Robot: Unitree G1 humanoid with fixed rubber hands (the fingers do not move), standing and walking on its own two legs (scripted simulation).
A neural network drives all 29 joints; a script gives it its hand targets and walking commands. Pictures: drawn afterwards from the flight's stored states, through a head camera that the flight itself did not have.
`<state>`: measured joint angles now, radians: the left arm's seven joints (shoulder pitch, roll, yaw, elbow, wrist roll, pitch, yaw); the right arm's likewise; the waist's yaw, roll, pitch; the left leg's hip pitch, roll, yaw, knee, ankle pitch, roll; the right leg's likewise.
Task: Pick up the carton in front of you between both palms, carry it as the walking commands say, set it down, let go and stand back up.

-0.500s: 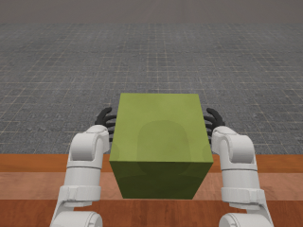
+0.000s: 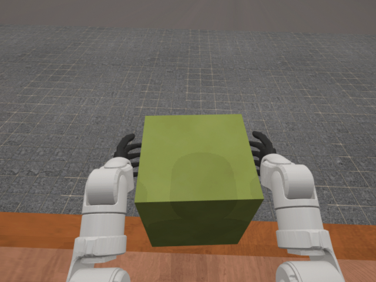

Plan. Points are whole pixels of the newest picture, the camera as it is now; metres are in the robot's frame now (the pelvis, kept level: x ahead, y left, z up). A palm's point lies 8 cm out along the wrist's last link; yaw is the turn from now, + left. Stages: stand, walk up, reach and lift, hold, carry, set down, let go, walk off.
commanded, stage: carry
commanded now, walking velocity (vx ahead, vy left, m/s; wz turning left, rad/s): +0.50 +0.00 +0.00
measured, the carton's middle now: (194, 184) +0.34 -0.01 +0.04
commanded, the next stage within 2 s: none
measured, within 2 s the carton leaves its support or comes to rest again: neither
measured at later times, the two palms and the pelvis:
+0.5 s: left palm (151, 121) +0.70 +0.14 -0.07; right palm (231, 128) +0.67 -0.16 -0.07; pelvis +0.35 +0.02 -0.20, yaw -2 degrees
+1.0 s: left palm (159, 115) +1.03 +0.14 -0.28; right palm (213, 111) +1.06 -0.15 -0.28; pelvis +0.71 -0.03 -0.40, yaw -1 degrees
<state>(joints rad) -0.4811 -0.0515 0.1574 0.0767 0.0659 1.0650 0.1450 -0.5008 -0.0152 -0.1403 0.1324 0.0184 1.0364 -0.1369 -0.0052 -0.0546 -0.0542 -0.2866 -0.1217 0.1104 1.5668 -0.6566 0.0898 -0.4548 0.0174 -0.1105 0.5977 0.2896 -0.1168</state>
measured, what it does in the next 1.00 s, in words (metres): goes down: left foot 0.17 m lower, then right foot 0.17 m lower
